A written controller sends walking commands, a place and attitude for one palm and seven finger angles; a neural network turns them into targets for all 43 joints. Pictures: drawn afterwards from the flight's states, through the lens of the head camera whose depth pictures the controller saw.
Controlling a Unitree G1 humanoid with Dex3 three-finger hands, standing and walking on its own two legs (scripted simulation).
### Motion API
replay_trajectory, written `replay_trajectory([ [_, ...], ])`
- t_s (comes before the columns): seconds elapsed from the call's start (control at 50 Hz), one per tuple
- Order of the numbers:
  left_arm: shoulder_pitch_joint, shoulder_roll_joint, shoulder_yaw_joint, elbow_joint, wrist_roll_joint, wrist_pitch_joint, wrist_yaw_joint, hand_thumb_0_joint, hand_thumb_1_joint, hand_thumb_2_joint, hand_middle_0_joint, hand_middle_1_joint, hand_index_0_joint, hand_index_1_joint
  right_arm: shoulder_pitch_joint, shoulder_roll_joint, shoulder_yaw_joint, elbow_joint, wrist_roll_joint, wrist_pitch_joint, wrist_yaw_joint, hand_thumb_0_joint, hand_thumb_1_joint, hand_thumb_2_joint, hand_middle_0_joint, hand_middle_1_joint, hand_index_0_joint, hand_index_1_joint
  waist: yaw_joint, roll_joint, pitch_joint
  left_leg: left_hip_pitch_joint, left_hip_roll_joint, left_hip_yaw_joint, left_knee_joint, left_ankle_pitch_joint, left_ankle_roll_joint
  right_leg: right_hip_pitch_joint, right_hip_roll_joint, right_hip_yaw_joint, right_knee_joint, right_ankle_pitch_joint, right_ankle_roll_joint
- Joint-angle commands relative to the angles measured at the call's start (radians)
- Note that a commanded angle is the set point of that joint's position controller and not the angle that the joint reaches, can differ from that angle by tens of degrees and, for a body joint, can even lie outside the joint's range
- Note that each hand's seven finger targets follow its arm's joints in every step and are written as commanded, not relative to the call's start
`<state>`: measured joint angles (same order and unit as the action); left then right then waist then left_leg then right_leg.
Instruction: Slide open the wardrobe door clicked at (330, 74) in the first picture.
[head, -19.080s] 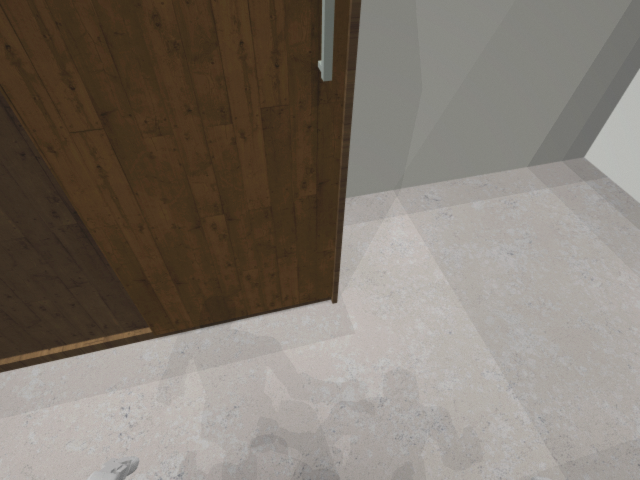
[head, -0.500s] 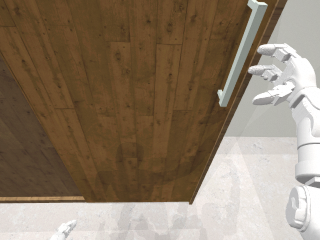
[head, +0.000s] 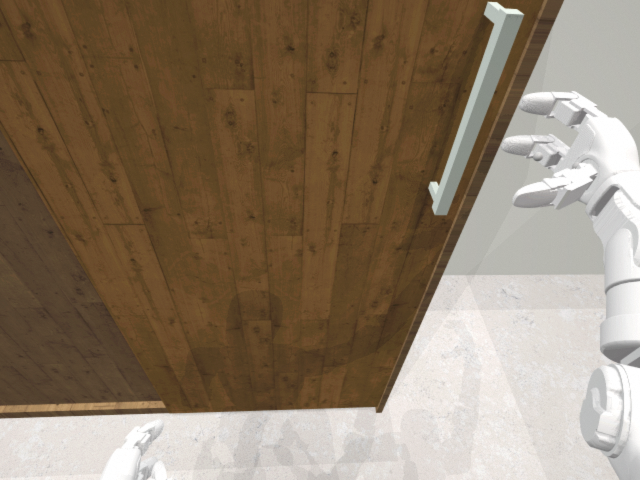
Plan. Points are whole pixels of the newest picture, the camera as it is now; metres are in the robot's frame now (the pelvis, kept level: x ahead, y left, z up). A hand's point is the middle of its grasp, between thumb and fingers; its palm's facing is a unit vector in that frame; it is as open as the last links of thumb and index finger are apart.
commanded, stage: move the hooked fingers beside the handle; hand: right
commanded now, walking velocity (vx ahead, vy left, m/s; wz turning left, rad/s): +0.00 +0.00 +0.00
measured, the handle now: (463, 123) +0.48 -0.12 +0.25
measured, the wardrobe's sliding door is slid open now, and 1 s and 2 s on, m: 0.00 0.00 0.00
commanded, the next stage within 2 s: feel for the door with the fingertips in 0.90 s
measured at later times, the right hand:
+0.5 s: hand (540, 172) +0.41 -0.20 +0.23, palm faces -0.06 +1.00 -0.04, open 14.0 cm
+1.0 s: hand (539, 155) +0.42 -0.20 +0.25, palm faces -0.05 +1.00 -0.05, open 14.0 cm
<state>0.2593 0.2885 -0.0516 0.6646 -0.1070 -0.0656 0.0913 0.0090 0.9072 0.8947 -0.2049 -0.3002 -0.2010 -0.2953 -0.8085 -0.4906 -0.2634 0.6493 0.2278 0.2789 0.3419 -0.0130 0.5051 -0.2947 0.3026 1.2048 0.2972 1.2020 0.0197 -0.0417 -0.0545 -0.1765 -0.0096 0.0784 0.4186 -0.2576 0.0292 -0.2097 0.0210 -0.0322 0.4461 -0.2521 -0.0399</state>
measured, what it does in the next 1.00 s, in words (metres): stands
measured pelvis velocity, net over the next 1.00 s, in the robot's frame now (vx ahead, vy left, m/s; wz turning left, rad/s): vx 0.00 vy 0.00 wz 0.02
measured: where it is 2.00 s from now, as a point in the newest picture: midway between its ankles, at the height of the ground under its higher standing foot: outside the picture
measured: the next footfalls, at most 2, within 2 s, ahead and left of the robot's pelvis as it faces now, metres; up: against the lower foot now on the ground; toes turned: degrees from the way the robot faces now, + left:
none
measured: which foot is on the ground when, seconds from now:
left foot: down 0.00-1.00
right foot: down 0.00-1.00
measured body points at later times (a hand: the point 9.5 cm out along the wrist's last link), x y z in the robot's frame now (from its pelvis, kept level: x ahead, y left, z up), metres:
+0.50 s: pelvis +0.00 +0.00 +0.00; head -0.01 +0.01 +0.45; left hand +0.12 +0.26 -0.10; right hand +0.41 -0.26 +0.24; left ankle -0.02 +0.10 -0.74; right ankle -0.01 -0.09 -0.74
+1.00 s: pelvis +0.00 +0.00 +0.00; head -0.01 +0.01 +0.45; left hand +0.11 +0.25 -0.10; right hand +0.42 -0.25 +0.25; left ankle -0.02 +0.10 -0.74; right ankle -0.01 -0.09 -0.74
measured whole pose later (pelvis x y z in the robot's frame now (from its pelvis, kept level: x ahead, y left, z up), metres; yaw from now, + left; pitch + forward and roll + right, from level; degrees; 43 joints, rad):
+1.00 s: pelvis +0.00 +0.00 +0.00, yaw +1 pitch +1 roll +0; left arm 0.30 0.27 -0.06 0.65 -0.10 -0.06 0.09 0.01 0.91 0.89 -0.21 -0.30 -0.20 -0.30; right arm -0.77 -0.49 -0.29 0.60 0.20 0.22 0.31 -0.01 0.50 -0.30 0.30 1.20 0.30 1.20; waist 0.04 -0.03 -0.04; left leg -0.17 -0.01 0.06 0.41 -0.25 0.03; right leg -0.20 0.02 -0.05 0.43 -0.25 -0.04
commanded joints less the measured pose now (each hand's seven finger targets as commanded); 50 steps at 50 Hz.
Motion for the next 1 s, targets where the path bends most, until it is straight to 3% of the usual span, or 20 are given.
replay_trajectory([
  [0.0, -0.059, 0.127, 0.048, -0.131, 0.002, -0.037, 0.011, 0.000, 0.900, 0.900, -0.200, -0.300, -0.200, -0.300, -0.497, -0.172, -0.010, -0.163, 0.012, -0.057, -0.017, 0.000, 0.500, -0.300, 0.300, 1.200, 0.300, 1.200, 0.031, 0.036, -0.223, -0.050, 0.020, -0.051, -0.042, 0.276, 0.010, 0.161, -0.032, 0.080, -0.025, 0.255, -0.011],
  [0.08, -0.058, 0.124, 0.045, -0.146, 0.013, -0.042, 0.012, 0.000, 0.900, 0.900, -0.200, -0.300, -0.200, -0.300, -0.551, -0.288, -0.111, -0.229, 0.002, -0.120, -0.043, 0.000, 0.500, -0.300, 0.300, 1.200, 0.300, 1.200, 0.012, 0.051, -0.339, 0.029, 0.020, -0.063, -0.028, 0.337, 0.010, 0.194, -0.027, 0.081, -0.021, 0.304, -0.017],
  [0.12, -0.058, 0.122, 0.040, -0.154, 0.018, -0.042, 0.010, 0.000, 0.900, 0.900, -0.200, -0.300, -0.200, -0.300, -0.570, -0.315, -0.130, -0.292, -0.004, -0.154, -0.048, 0.000, 0.500, -0.300, 0.300, 1.200, 0.300, 1.200, 0.002, 0.000, -0.381, 0.063, 0.021, -0.064, -0.020, 0.380, 0.013, 0.224, -0.027, 0.080, -0.023, 0.358, -0.012],
  [0.14, -0.063, 0.118, 0.040, -0.158, 0.019, -0.046, 0.008, 0.000, 0.900, 0.900, -0.200, -0.300, -0.200, -0.300, -0.558, -0.314, -0.131, -0.307, -0.013, -0.161, -0.049, 0.000, 0.500, -0.300, 0.300, 1.200, 0.300, 1.200, -0.003, -0.034, -0.383, 0.059, 0.021, -0.063, -0.016, 0.391, 0.015, 0.242, -0.030, 0.079, -0.020, 0.383, -0.009],
  [0.24, -0.060, 0.125, 0.044, -0.151, 0.007, -0.031, 0.004, 0.000, 0.900, 0.900, -0.200, -0.300, -0.200, -0.300, -0.408, -0.274, -0.115, -0.149, -0.011, -0.086, -0.029, 0.000, 0.500, -0.300, 0.300, 1.200, 0.300, 1.200, -0.004, 0.022, -0.238, 0.032, 0.020, -0.061, -0.036, 0.372, 0.009, 0.146, -0.033, 0.060, -0.035, 0.316, -0.012],
  [0.28, -0.060, 0.131, 0.046, -0.157, 0.002, -0.025, 0.002, 0.000, 0.900, 0.900, -0.200, -0.300, -0.200, -0.300, -0.373, -0.246, -0.086, -0.134, -0.011, -0.055, -0.013, 0.000, 0.500, -0.300, 0.300, 1.200, 0.300, 1.200, -0.002, 0.010, -0.210, 0.014, 0.023, -0.060, -0.037, 0.353, 0.010, 0.125, -0.033, 0.060, -0.038, 0.292, -0.011],
  [0.34, -0.064, 0.132, 0.051, -0.176, 0.001, -0.019, 0.000, 0.000, 0.900, 0.900, -0.200, -0.300, -0.200, -0.300, -0.329, -0.282, -0.118, -0.185, -0.003, -0.049, 0.001, 0.000, 0.500, -0.300, 0.300, 1.200, 0.300, 1.200, -0.012, 0.050, -0.252, 0.040, 0.021, -0.061, -0.030, 0.390, 0.009, 0.137, -0.033, 0.060, -0.026, 0.330, -0.016],
  [0.4, -0.071, 0.123, 0.052, -0.178, 0.000, -0.027, 0.010, 0.000, 0.900, 0.900, -0.200, -0.300, -0.200, -0.300, -0.461, -0.203, -0.032, -0.307, 0.020, -0.089, 0.013, 0.000, 0.500, -0.300, 0.300, 1.200, 0.300, 1.200, 0.029, 0.042, -0.265, 0.005, 0.019, -0.057, -0.037, 0.356, 0.006, 0.187, -0.036, 0.066, -0.018, 0.318, -0.020],
  [0.48, -0.073, 0.123, 0.043, -0.161, 0.009, -0.050, 0.018, 0.000, 0.900, 0.900, -0.200, -0.300, -0.200, -0.300, -0.558, -0.278, -0.097, -0.381, 0.019, -0.130, -0.006, 0.000, 0.500, -0.300, 0.300, 1.200, 0.300, 1.200, 0.023, -0.058, -0.320, -0.017, 0.013, -0.059, -0.041, 0.310, 0.014, 0.258, -0.030, 0.088, -0.019, 0.314, -0.012],
  [0.5, -0.070, 0.122, 0.041, -0.152, 0.011, -0.049, 0.019, 0.000, 0.900, 0.900, -0.200, -0.300, -0.200, -0.300, -0.578, -0.238, -0.055, -0.389, 0.019, -0.133, -0.010, 0.000, 0.500, -0.300, 0.300, 1.200, 0.300, 1.200, 0.034, -0.067, -0.316, -0.025, 0.014, -0.055, -0.044, 0.304, 0.014, 0.265, -0.031, 0.085, -0.018, 0.317, -0.010],
  [0.52, -0.069, 0.121, 0.040, -0.139, 0.010, -0.053, 0.020, 0.000, 0.900, 0.900, -0.200, -0.300, -0.200, -0.300, -0.577, -0.240, -0.070, -0.330, 0.016, -0.122, -0.018, 0.000, 0.500, -0.300, 0.300, 1.200, 0.300, 1.200, 0.034, -0.064, -0.286, -0.044, 0.009, -0.054, -0.051, 0.284, 0.014, 0.252, -0.030, 0.088, -0.022, 0.292, -0.009],
  [0.58, -0.057, 0.125, 0.039, -0.117, 0.009, -0.053, 0.019, 0.000, 0.900, 0.900, -0.200, -0.300, -0.200, -0.300, -0.526, -0.231, -0.067, -0.193, 0.004, -0.083, -0.030, 0.000, 0.500, -0.300, 0.300, 1.200, 0.300, 1.200, 0.028, -0.047, -0.224, -0.056, 0.012, -0.051, -0.054, 0.249, 0.016, 0.191, -0.029, 0.090, -0.036, 0.248, -0.005],
  [0.64, -0.055, 0.129, 0.042, -0.128, 0.007, -0.039, 0.011, 0.000, 0.900, 0.900, -0.200, -0.300, -0.200, -0.300, -0.464, -0.246, -0.078, -0.137, -0.008, -0.057, -0.033, 0.000, 0.500, -0.300, 0.300, 1.200, 0.300, 1.200, 0.009, -0.004, -0.248, -0.013, 0.018, -0.054, -0.042, 0.288, 0.015, 0.158, -0.028, 0.084, -0.038, 0.271, -0.005],
  [0.7, -0.049, 0.127, 0.048, -0.138, 0.006, -0.028, 0.005, 0.000, 0.900, 0.900, -0.200, -0.300, -0.200, -0.300, -0.424, -0.188, -0.037, -0.100, -0.001, -0.061, -0.026, 0.000, 0.500, -0.300, 0.300, 1.200, 0.300, 1.200, 0.015, 0.056, -0.241, -0.011, 0.019, -0.049, -0.038, 0.316, 0.012, 0.151, -0.034, 0.078, -0.031, 0.299, -0.007],
  [0.74, -0.057, 0.133, 0.048, -0.155, 0.006, -0.023, 0.004, 0.000, 0.900, 0.900, -0.200, -0.300, -0.200, -0.300, -0.423, -0.259, -0.090, -0.136, -0.001, -0.074, -0.023, 0.000, 0.500, -0.300, 0.300, 1.200, 0.300, 1.200, 0.003, 0.078, -0.269, 0.016, 0.019, -0.058, -0.035, 0.318, 0.009, 0.140, -0.032, 0.076, -0.034, 0.281, -0.012],
  [0.78, -0.063, 0.127, 0.046, -0.160, 0.007, -0.025, 0.010, 0.000, 0.900, 0.900, -0.200, -0.300, -0.200, -0.300, -0.475, -0.259, -0.087, -0.169, 0.001, -0.098, -0.021, 0.000, 0.500, -0.300, 0.300, 1.200, 0.300, 1.200, 0.012, 0.074, -0.267, 0.006, 0.019, -0.062, -0.039, 0.315, 0.007, 0.155, -0.033, 0.072, -0.033, 0.273, -0.017],
  [0.82, -0.060, 0.128, 0.045, -0.164, 0.010, -0.026, 0.011, 0.000, 0.900, 0.900, -0.200, -0.300, -0.200, -0.300, -0.508, -0.315, -0.126, -0.232, -0.003, -0.129, -0.028, 0.000, 0.500, -0.300, 0.300, 1.200, 0.300, 1.200, 0.006, 0.046, -0.301, 0.028, 0.017, -0.066, -0.041, 0.322, 0.008, 0.171, -0.033, 0.074, -0.034, 0.289, -0.017],
  [0.88, -0.064, 0.121, 0.040, -0.163, 0.011, -0.037, 0.015, 0.000, 0.900, 0.900, -0.200, -0.300, -0.200, -0.300, -0.554, -0.308, -0.113, -0.287, -0.013, -0.152, -0.034, 0.000, 0.500, -0.300, 0.300, 1.200, 0.300, 1.200, 0.011, -0.049, -0.307, 0.016, 0.017, -0.065, -0.039, 0.321, 0.014, 0.212, -0.033, 0.078, -0.033, 0.312, -0.012],
  [0.92, -0.066, 0.120, 0.041, -0.165, 0.013, -0.045, 0.012, 0.000, 0.900, 0.900, -0.200, -0.300, -0.200, -0.300, -0.565, -0.283, -0.097, -0.358, -0.011, -0.159, -0.034, 0.000, 0.500, -0.300, 0.300, 1.200, 0.300, 1.200, 0.013, -0.088, -0.349, 0.009, 0.013, -0.060, -0.037, 0.345, 0.017, 0.275, -0.037, 0.087, -0.025, 0.376, -0.002],
  [0.98, -0.065, 0.117, 0.043, -0.150, 0.011, -0.051, 0.007, 0.000, 0.900, 0.900, -0.200, -0.300, -0.200, -0.300, -0.485, -0.202, -0.055, -0.291, 0.004, -0.112, -0.018, 0.000, 0.500, -0.300, 0.300, 1.200, 0.300, 1.200, 0.014, -0.077, -0.299, -0.017, 0.010, -0.050, -0.039, 0.341, 0.018, 0.261, -0.039, 0.089, -0.024, 0.380, 0.004],
])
